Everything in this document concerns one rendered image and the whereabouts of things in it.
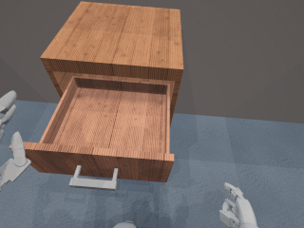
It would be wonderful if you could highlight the handle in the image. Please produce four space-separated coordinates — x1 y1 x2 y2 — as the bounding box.
69 165 119 191

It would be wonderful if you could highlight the cabinet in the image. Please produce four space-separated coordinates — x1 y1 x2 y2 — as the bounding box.
40 1 183 129

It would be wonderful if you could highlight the drawer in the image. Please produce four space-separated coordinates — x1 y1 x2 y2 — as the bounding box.
9 76 175 182

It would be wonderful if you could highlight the right robot hand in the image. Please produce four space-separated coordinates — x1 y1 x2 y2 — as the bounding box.
219 182 257 228

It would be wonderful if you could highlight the left robot hand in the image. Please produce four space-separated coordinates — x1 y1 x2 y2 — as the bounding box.
0 90 31 192

